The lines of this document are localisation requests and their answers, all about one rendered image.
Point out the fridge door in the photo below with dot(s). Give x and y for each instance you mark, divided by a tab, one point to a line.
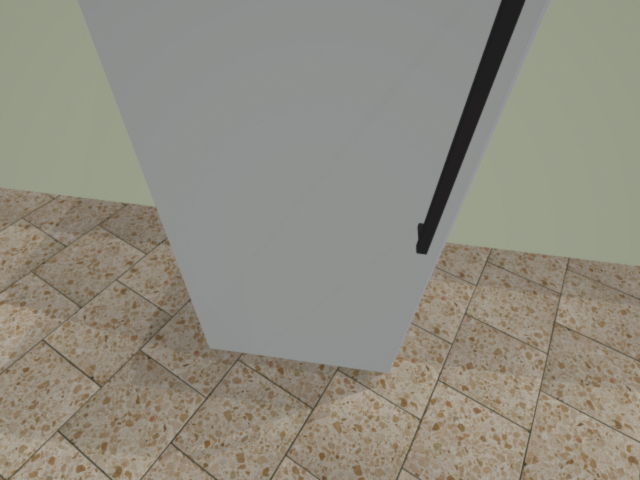
292	147

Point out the handle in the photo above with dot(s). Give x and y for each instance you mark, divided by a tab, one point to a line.
500	35

